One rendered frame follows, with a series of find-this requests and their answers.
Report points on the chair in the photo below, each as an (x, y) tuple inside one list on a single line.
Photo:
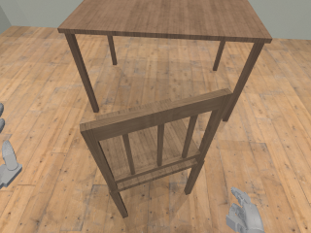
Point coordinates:
[(148, 142)]

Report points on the left robot hand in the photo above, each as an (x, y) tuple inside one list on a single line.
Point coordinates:
[(9, 170)]

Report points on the right robot hand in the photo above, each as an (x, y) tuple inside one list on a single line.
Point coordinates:
[(245, 218)]

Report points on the table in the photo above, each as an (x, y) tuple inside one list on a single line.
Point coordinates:
[(204, 20)]

